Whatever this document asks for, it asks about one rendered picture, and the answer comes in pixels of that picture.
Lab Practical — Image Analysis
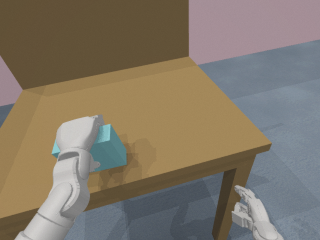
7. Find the left robot forearm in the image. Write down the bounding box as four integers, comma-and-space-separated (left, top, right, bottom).
14, 148, 91, 240

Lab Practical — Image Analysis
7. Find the right robot forearm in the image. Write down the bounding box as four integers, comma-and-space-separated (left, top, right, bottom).
252, 220, 284, 240

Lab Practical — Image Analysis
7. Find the robot left hand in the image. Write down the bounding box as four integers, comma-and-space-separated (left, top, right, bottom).
56, 114, 105, 173

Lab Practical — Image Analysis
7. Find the table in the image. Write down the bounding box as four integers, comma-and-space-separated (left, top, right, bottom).
0, 0, 272, 240

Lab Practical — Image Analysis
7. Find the robot right hand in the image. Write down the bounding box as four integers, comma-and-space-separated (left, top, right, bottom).
231, 185, 270, 232

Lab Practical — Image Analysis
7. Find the sponge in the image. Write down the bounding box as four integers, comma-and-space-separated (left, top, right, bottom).
51, 124, 127, 173

